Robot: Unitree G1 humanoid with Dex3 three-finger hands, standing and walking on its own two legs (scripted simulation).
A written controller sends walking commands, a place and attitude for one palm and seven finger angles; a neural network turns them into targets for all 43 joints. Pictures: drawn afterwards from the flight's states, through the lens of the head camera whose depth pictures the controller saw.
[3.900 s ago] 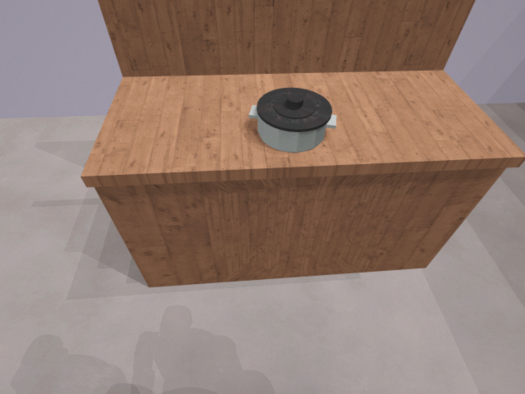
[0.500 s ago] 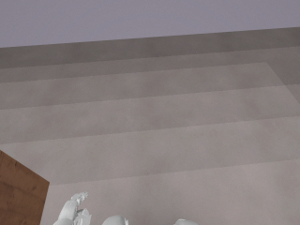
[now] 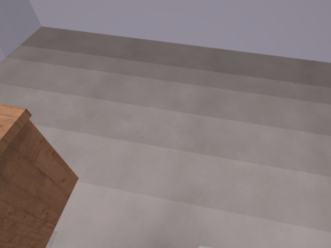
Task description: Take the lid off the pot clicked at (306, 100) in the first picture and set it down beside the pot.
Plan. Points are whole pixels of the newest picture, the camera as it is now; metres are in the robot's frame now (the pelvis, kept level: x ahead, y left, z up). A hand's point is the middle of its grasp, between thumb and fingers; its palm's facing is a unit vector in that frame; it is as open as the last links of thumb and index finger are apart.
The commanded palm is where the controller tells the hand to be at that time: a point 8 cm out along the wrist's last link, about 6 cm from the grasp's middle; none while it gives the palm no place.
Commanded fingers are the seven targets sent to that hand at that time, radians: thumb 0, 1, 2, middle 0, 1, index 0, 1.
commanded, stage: turn to face it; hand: left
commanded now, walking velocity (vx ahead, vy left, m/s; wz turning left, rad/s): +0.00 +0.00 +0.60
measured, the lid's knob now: out of the picture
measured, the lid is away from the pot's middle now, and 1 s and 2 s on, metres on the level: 0.00 0.00 0.00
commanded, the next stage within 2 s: none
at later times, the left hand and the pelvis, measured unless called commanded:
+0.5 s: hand out of the picture -0.08 +0.20 -0.19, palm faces +0.40 -0.88 -0.24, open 7.4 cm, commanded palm none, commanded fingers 0.00 0.90 0.90 -0.20 -0.30 -0.20 -0.30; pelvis -0.02 -0.01 -0.02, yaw +20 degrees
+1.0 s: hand out of the picture -0.03 +0.20 -0.14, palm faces +0.58 -0.75 -0.31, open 7.4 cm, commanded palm none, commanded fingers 0.00 0.90 0.90 -0.20 -0.30 -0.20 -0.30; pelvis -0.01 -0.04 -0.01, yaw +38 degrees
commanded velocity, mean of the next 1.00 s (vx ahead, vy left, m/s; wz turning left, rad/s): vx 0.00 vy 0.00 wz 0.60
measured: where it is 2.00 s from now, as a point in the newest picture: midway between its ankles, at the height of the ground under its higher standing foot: outside the picture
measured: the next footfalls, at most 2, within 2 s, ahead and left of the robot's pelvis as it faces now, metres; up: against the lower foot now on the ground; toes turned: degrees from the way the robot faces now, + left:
right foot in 0.08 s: +0.04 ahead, -0.15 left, +0.00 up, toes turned +2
left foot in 0.48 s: -0.01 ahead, +0.11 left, +0.00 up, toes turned +24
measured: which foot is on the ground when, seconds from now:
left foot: down 0.00-0.08, up 0.10-0.46, down 0.48-0.92, up 0.94-1.00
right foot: up 0.00-0.06, down 0.08-0.46, up 0.48-0.90, down 0.92-1.00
